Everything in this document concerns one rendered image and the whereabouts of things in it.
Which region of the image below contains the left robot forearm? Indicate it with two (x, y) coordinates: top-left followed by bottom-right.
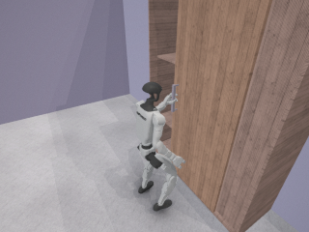
(155, 101), (166, 112)

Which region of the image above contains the robot right upper arm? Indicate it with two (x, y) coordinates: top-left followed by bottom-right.
(152, 112), (166, 149)

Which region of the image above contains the right robot forearm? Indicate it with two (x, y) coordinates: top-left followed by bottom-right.
(156, 141), (177, 161)

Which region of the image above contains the robot right hand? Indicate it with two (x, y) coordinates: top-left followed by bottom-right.
(173, 156), (186, 169)

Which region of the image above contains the wardrobe door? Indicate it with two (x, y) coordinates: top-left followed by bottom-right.
(215, 0), (309, 231)
(170, 0), (272, 213)

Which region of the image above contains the handle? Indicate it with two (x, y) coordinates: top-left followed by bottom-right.
(171, 84), (180, 112)

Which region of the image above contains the robot left upper arm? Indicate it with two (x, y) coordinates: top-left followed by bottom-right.
(135, 100), (144, 108)

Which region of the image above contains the robot left hand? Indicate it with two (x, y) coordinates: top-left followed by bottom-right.
(163, 93), (178, 105)

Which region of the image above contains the humanoid robot head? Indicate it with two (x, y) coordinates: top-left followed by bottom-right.
(140, 81), (162, 112)

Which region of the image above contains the left robot shin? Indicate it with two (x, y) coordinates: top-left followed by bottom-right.
(142, 161), (154, 189)

